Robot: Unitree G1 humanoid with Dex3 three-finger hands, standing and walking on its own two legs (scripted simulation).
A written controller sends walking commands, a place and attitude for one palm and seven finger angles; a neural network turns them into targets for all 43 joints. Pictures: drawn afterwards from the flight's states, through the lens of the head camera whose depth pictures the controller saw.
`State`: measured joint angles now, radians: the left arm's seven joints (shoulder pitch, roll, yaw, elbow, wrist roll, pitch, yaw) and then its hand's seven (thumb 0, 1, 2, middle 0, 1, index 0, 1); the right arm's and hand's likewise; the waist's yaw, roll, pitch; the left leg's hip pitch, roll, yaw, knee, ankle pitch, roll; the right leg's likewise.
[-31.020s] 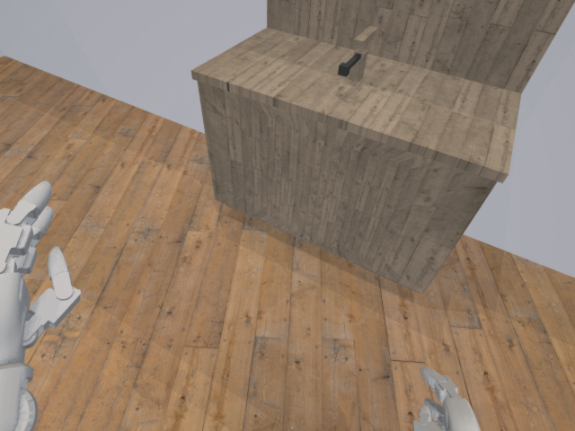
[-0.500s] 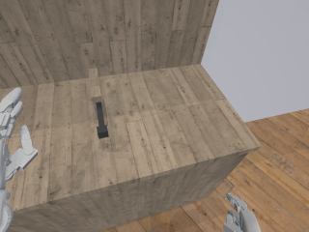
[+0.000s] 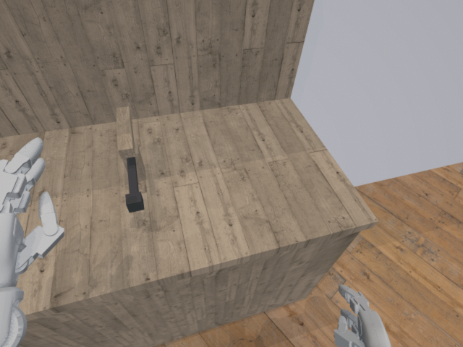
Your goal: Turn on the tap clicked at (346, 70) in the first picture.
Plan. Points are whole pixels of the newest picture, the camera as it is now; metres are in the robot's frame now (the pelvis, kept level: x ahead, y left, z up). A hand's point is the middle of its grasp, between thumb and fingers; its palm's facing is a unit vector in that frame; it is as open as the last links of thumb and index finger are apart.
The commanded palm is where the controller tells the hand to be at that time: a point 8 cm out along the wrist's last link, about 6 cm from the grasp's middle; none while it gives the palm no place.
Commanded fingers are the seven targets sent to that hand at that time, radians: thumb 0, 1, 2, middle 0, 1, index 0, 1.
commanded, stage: shuffle to correct the standing spot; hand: left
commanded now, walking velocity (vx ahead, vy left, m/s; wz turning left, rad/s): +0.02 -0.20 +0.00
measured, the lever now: (134, 202) +0.36 +0.22 +0.02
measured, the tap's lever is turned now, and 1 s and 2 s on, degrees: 0 0 0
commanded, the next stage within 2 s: come to a stop and stand still in 0.90 s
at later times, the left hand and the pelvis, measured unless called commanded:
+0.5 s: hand (109, 224) +0.23 +0.18 +0.16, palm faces +0.29 -0.86 -0.41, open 7.4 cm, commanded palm +0.17 +0.22 +0.17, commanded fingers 0.00 0.90 0.90 -0.20 -0.30 -0.20 -0.30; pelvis +0.01 -0.05 +0.00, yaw +0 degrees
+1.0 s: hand (158, 224) +0.24 +0.13 +0.16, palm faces +0.27 -0.86 -0.43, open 7.4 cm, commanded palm +0.17 +0.17 +0.17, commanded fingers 0.00 0.90 0.90 -0.20 -0.30 -0.20 -0.30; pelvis +0.01 -0.11 -0.01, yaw -1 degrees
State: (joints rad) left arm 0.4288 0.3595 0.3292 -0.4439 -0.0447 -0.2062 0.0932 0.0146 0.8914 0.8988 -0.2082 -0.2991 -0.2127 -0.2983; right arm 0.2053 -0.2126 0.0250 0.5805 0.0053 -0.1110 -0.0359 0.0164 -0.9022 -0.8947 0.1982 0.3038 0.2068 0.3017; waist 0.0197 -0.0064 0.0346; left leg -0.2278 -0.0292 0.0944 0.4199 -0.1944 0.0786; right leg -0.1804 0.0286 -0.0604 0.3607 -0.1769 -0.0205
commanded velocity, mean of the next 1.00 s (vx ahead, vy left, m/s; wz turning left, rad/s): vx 0.02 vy -0.19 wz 0.00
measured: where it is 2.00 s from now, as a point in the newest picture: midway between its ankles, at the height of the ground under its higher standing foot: outside the picture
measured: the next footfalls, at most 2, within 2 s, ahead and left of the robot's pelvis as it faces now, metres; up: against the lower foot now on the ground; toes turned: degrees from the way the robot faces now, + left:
left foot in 1.42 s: +0.02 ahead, -0.07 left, +0.00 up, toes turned -3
right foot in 1.64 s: +0.10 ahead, -0.34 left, +0.00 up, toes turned -3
